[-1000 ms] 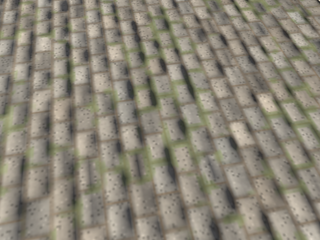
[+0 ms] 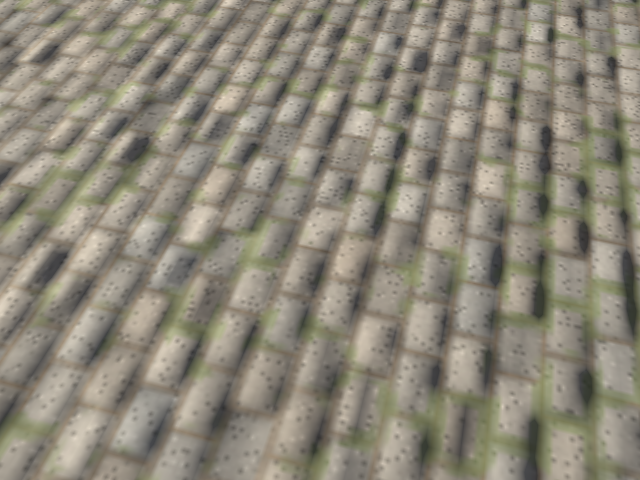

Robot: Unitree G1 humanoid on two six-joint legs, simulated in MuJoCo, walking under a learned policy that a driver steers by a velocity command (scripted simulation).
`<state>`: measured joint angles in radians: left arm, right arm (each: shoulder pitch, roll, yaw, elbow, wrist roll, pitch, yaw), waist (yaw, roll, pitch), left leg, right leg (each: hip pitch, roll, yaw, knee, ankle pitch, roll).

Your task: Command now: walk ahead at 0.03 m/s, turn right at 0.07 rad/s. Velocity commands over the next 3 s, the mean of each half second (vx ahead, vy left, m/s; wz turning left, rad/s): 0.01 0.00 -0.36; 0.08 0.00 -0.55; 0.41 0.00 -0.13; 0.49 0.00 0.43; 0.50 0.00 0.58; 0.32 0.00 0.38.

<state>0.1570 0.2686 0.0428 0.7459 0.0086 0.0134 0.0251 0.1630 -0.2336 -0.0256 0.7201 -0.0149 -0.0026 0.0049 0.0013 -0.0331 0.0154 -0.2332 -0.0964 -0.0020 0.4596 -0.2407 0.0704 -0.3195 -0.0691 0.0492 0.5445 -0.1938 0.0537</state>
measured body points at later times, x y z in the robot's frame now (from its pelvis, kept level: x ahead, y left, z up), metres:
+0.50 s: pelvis +0.02 -0.05 +0.00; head +0.06 -0.08 +0.45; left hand +0.22 +0.19 -0.09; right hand +0.10 -0.36 -0.11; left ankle +0.02 +0.10 -0.66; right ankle +0.02 -0.14 -0.74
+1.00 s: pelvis +0.05 -0.02 +0.01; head +0.07 -0.02 +0.46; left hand +0.33 +0.15 -0.09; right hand -0.02 -0.32 -0.08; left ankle +0.08 +0.09 -0.74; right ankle -0.03 -0.15 -0.66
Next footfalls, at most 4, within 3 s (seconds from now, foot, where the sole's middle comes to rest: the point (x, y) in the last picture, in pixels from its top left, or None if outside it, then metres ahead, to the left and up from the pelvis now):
0.76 left None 0.12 0.07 -0.77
1.20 right None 0.06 -0.22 -0.77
1.70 left None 0.47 -0.25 -0.77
2.16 right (582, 418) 0.63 -0.54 -0.77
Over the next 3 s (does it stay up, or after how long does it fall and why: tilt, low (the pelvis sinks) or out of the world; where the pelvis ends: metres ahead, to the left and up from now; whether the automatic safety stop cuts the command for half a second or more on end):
stays up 0.88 -0.37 0.01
